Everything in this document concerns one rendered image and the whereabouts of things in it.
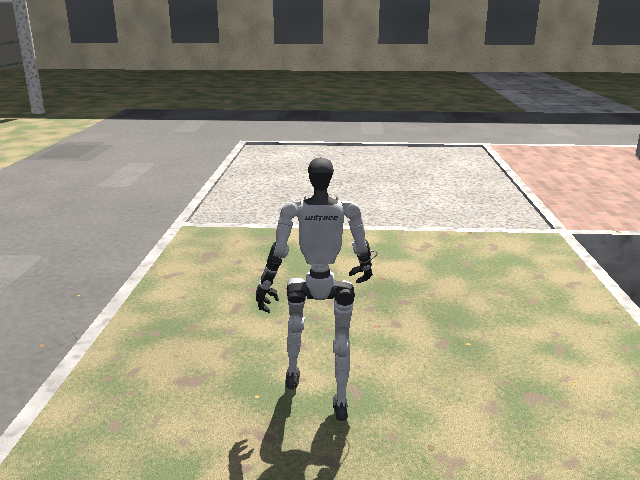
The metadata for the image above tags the right robot upper arm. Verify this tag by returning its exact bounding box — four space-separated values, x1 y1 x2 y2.
341 201 368 254

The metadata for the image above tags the robot right hand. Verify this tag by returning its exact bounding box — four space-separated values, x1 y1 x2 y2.
349 266 373 283

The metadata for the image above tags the robot left hand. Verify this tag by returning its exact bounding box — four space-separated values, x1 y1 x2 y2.
256 285 279 313

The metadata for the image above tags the left robot upper arm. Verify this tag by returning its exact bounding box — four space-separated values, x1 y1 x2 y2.
273 201 300 258

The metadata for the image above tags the robot left forearm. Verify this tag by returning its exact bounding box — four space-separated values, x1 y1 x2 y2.
259 242 282 290

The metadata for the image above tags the robot right forearm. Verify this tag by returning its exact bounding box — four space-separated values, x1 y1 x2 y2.
357 239 372 271

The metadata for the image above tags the humanoid robot torso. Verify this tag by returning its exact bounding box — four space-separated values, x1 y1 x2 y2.
297 196 344 300

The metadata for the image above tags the left robot foot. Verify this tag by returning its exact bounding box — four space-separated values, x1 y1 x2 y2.
286 366 300 389

